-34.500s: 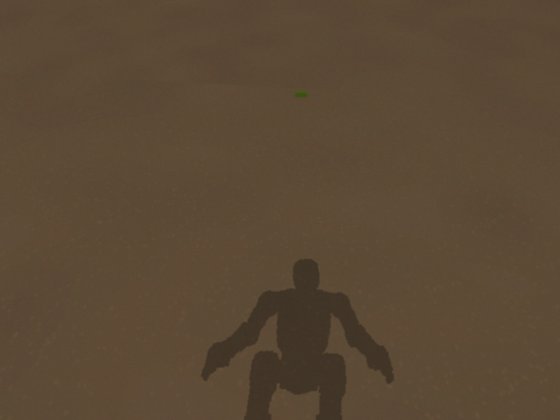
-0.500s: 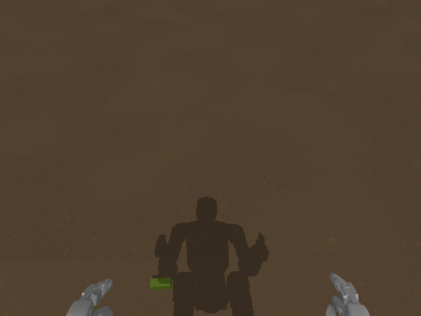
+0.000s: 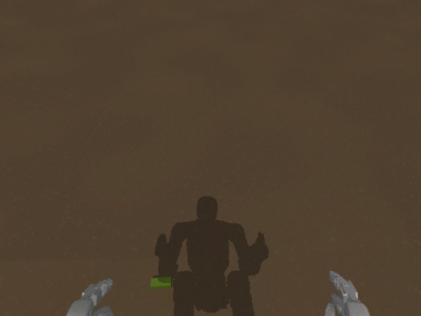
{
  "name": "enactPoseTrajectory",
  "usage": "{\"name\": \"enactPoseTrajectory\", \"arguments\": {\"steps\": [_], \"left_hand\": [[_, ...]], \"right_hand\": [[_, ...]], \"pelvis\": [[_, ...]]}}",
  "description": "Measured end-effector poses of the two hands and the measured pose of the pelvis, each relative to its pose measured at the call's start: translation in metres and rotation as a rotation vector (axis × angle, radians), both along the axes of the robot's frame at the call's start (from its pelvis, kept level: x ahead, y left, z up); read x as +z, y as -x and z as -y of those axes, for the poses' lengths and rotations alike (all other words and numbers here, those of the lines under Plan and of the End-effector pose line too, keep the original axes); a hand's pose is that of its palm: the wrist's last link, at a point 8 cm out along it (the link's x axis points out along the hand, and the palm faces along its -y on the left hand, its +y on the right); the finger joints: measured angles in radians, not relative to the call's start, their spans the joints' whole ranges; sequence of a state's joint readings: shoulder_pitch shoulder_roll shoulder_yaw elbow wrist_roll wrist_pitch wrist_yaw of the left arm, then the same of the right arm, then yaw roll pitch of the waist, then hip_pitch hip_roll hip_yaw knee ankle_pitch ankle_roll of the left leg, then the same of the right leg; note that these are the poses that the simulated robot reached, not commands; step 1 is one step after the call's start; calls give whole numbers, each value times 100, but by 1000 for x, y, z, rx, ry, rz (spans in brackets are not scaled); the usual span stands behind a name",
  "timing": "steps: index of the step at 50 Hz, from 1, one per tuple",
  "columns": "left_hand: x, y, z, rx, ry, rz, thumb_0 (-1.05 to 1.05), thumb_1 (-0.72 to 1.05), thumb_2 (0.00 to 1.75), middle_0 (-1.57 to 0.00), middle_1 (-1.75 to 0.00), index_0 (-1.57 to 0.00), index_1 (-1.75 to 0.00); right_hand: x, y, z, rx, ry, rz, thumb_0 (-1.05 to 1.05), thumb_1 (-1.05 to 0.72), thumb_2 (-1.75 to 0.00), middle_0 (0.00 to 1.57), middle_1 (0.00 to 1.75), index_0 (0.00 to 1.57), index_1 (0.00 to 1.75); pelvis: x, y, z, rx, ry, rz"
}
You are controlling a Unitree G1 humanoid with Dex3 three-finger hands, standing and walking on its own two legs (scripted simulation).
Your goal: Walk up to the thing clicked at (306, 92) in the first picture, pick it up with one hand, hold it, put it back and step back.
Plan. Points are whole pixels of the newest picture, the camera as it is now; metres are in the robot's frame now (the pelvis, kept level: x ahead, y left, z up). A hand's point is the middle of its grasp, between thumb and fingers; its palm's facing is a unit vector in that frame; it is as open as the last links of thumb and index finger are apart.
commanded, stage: home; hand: left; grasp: from above
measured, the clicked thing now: (161, 283) +0.45 +0.21 -0.70
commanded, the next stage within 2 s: stand in 0.64 s
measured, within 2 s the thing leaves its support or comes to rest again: neither
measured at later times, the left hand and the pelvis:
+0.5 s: hand out of the picture +0.17 +0.18 -0.05, palm faces +0.05 -0.98 -0.20, open 7.4 cm; pelvis +0.01 +0.00 +0.00, yaw +0 degrees
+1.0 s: hand out of the picture +0.11 +0.24 -0.11, palm faces +0.04 -0.94 -0.33, open 7.4 cm; pelvis +0.00 +0.01 +0.03, yaw +0 degrees
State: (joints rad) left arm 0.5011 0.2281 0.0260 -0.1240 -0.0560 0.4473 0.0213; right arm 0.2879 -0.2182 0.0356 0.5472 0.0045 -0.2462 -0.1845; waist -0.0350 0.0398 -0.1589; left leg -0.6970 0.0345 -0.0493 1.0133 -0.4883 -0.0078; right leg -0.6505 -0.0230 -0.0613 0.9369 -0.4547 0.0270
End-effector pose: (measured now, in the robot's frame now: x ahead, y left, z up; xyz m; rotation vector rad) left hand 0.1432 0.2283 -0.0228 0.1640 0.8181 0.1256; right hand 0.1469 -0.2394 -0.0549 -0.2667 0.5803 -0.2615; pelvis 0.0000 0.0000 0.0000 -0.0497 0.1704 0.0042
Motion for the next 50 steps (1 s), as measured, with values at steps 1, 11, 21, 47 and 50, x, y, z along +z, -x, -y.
{"name": "enactPoseTrajectory", "arguments": {"steps": [1, 11, 21, 47, 50], "left_hand": [[0, 0, 0, 0, 0, -1, 1, 90, 90, -20, -30, -20, -29], [0, -3, 3, 3, 0, 3, 1, 90, 90, -20, -30, -20, -30], [0, -6, 3, 2, -1, -4, 1, 90, 90, -20, -30, -20, -30], [-41, 19, -42, 11, -131, -105, 1, 90, 90, -20, -30, -20, -30], [-48, 41, -54, 40, -135, -188, 1, 90, 90, -20, -30, -20, -30]], "right_hand": [[0, 0, 0, -1, 0, -2, 2, -90, -90, 20, 30, 21, 30], [-2, -2, 3, -6, -2, -9, 2, -90, -90, 20, 30, 21, 30], [-1, -8, 5, -6, 0, -6, 2, -90, -90, 20, 30, 21, 30], [-18, 25, 24, 101, 14, -409, 1, -90, -90, 20, 30, 21, 31], [-15, 39, 29, 65, 10, -459, 1, -90, -90, 20, 30, 21, 31]], "pelvis": [[0, 0, 0, 0, 0, -1], [-1, -3, 2, 1, -1, -7], [-1, -7, 3, 2, -1, -12], [23, 5, -2, 4, -47, 136], [30, 4, -5, 3, -46, 156]]}}
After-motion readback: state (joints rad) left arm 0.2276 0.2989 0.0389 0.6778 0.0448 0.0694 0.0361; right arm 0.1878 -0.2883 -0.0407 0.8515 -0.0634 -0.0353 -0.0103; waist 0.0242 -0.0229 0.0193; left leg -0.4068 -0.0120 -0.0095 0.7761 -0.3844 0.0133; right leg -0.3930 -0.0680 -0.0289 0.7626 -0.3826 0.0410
